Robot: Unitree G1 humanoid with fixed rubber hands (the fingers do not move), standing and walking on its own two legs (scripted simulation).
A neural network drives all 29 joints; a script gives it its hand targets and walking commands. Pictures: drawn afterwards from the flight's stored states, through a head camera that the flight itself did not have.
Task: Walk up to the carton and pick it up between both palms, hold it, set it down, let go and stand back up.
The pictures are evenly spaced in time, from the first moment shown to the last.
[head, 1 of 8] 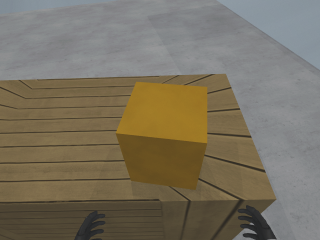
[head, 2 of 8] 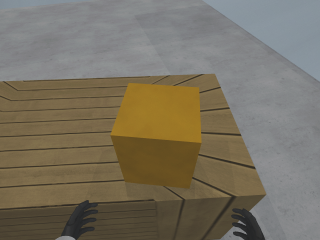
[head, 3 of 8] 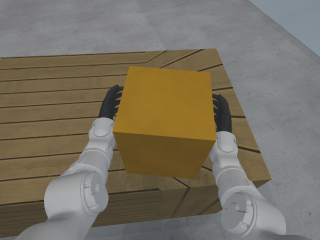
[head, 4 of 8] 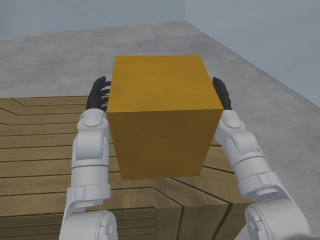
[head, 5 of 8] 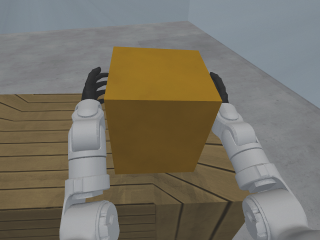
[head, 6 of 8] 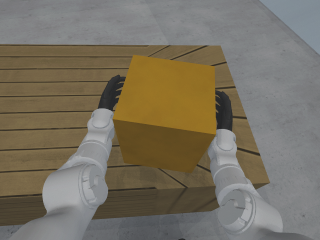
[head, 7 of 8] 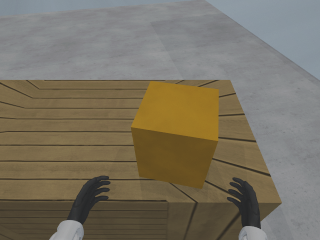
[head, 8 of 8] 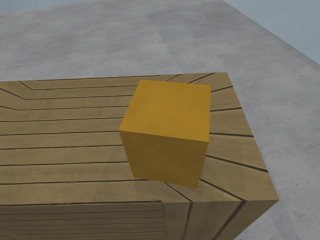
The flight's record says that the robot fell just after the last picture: no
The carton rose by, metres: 0.20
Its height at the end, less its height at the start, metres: +0.00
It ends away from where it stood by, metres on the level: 0.01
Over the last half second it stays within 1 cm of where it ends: yes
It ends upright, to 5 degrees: yes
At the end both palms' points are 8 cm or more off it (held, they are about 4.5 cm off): yes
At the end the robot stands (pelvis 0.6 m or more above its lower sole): yes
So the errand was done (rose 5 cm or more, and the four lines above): yes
